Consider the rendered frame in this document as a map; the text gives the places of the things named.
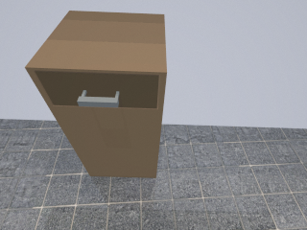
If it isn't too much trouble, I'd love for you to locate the drawer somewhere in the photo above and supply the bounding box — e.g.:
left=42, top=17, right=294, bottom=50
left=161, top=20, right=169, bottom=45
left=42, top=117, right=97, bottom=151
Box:
left=35, top=70, right=159, bottom=109

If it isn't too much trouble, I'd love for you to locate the cabinet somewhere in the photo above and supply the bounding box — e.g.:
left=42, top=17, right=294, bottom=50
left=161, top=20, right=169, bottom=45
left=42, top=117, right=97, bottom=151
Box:
left=25, top=11, right=167, bottom=178

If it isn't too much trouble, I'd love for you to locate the handle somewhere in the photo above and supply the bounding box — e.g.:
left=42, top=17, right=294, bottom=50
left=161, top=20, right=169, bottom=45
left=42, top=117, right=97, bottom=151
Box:
left=77, top=90, right=120, bottom=108

